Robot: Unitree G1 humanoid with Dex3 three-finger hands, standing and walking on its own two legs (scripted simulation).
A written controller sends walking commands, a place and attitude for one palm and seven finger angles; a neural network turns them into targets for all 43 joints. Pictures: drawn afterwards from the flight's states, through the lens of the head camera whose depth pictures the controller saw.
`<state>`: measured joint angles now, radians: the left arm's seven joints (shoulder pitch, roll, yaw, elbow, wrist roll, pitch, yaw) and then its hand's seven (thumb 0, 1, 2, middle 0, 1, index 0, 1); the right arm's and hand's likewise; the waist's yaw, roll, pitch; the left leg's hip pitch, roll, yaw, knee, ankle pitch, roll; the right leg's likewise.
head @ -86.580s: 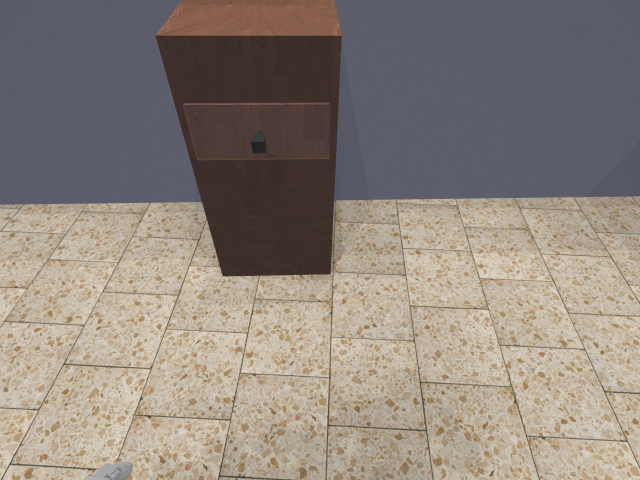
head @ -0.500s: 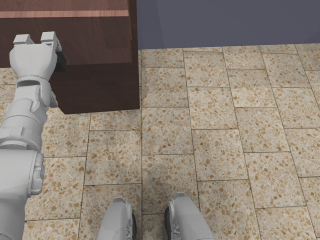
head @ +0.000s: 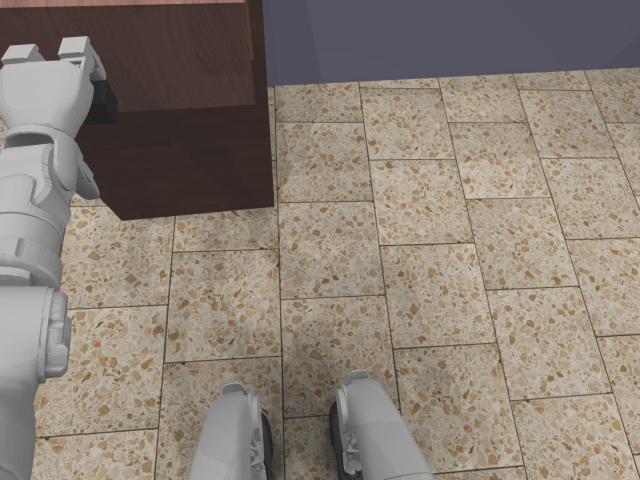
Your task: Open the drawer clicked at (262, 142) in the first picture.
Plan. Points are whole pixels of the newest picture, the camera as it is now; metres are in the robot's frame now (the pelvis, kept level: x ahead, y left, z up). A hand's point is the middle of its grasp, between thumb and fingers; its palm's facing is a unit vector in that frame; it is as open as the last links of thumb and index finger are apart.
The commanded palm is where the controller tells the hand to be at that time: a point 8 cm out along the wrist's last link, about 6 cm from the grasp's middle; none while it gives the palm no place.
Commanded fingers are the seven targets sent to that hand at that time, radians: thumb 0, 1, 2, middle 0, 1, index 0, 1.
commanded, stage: lift the fingers back up to retry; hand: left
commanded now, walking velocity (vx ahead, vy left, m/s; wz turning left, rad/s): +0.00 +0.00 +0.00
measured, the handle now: (97, 90) +0.60 +0.23 +0.01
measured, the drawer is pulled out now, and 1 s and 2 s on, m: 0.10 0.10 0.10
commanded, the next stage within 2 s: re-aim the fingers above the handle in 0.86 s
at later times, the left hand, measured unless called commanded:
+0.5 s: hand (65, 110) +0.54 +0.25 +0.05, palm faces -0.07 -0.05 -1.00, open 14.0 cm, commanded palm +0.53 +0.24 +0.10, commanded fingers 0.00 -0.50 0.30 -0.30 -1.20 -0.30 -1.20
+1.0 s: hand (57, 101) +0.54 +0.25 +0.07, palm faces -0.07 -0.05 -1.00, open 13.8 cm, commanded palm +0.53 +0.24 +0.13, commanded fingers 0.00 -0.50 0.30 -0.30 -1.20 -0.30 -1.20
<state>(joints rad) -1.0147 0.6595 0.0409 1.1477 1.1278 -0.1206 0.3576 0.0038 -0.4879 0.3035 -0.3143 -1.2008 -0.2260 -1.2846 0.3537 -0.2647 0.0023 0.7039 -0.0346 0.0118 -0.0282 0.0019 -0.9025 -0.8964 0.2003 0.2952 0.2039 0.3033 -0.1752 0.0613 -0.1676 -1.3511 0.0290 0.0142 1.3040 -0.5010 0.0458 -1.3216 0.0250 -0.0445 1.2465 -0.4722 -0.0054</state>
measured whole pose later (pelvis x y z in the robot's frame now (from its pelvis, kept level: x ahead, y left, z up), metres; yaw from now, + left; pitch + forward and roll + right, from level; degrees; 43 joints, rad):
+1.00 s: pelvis +0.06 +0.01 +0.07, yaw +1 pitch +25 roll -3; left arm -0.79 0.53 0.02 1.07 1.12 -0.15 0.38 0.00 -0.49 0.30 -0.31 -1.20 -0.32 -1.20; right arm 0.33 -0.26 -0.05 0.72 -0.05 0.08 -0.02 0.00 -0.90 -0.90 0.20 0.30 0.20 0.30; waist -0.12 0.05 -0.16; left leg -0.92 0.02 0.03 0.95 -0.46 0.04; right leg -0.89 0.03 -0.02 0.88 -0.42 0.00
